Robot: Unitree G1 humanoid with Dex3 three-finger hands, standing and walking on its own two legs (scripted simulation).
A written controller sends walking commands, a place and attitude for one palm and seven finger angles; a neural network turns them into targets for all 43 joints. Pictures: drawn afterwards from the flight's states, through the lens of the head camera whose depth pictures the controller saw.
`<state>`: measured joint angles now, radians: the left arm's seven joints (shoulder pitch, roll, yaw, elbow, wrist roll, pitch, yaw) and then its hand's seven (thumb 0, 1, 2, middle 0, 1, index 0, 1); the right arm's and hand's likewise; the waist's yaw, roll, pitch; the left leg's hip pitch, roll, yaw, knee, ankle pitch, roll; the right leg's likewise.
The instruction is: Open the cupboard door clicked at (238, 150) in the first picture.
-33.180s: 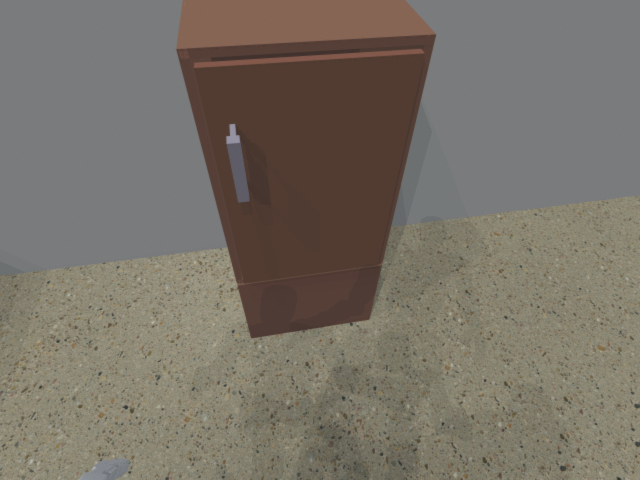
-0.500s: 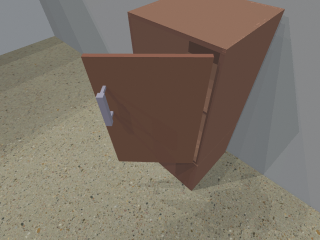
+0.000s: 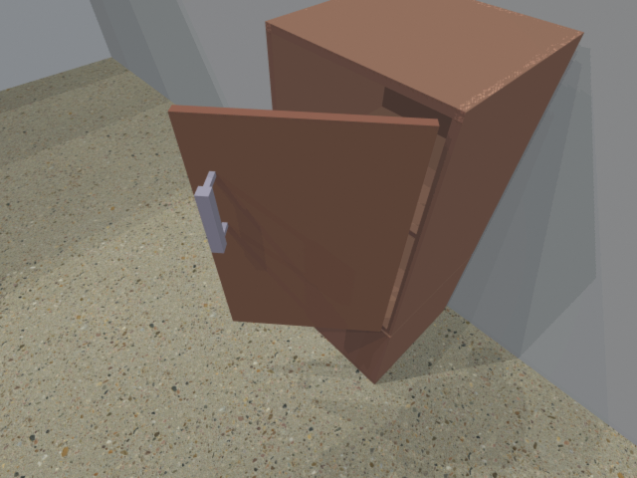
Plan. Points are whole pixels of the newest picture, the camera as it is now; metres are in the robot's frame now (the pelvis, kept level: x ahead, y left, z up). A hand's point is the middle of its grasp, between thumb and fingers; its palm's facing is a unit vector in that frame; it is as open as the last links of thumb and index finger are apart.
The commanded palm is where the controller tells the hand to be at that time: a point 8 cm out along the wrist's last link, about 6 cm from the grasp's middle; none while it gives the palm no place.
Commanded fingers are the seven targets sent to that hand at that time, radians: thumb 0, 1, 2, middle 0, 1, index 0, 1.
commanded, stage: look again from close up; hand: left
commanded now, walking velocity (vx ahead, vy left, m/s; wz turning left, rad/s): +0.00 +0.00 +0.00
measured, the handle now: (215, 213) +0.50 +0.21 +0.01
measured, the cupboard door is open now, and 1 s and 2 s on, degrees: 42 42 42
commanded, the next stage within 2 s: raise the hand with hooked fingers in 0.46 s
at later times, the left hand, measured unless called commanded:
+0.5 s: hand out of the picture +0.03 +0.19 -0.17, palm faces +0.00 -0.97 -0.24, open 7.4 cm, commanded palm none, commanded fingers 0.00 0.90 0.90 -0.20 -0.30 -0.20 -0.30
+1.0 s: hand (160, 472) +0.14 +0.20 -0.06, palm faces +0.07 -1.00 +0.01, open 8.7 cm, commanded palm +0.13 +0.26 -0.04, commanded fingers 0.00 0.36 0.67 -0.24 -0.64 -0.24 -0.64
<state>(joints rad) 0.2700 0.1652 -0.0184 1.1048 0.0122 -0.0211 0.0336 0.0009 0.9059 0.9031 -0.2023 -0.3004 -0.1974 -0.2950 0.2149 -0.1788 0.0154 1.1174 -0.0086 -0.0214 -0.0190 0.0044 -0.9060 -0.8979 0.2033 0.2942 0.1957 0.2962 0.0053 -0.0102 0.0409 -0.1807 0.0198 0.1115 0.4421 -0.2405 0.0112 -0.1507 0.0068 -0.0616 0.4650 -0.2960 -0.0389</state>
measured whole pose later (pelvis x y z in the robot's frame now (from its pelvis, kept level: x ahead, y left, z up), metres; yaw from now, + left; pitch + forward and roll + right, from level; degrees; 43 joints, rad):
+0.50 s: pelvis +0.01 +0.00 +0.00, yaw +0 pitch -1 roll +1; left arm 0.23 0.21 -0.01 1.10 0.01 -0.02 0.03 0.00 0.91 0.90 -0.20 -0.30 -0.20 -0.29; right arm 0.19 -0.19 0.02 1.14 -0.01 -0.02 -0.02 0.00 -0.90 -0.90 0.20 0.29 0.20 0.30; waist 0.01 -0.01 0.05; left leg -0.16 0.02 0.11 0.40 -0.23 0.00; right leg -0.13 0.01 -0.06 0.43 -0.28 -0.04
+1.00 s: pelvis -0.05 -0.01 -0.09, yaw +2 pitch +12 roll +0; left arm 0.36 0.21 0.23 0.24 -0.33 -0.53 -0.42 0.01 0.58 0.77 -0.23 -0.50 -0.22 -0.50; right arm 0.13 -0.28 -0.05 0.53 0.04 -0.25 -0.04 0.01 -0.90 -0.90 0.20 0.29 0.20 0.30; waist 0.03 -0.02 -0.12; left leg -0.85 0.05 0.04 1.12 -0.47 0.00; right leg -0.79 -0.01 -0.12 1.13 -0.54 -0.07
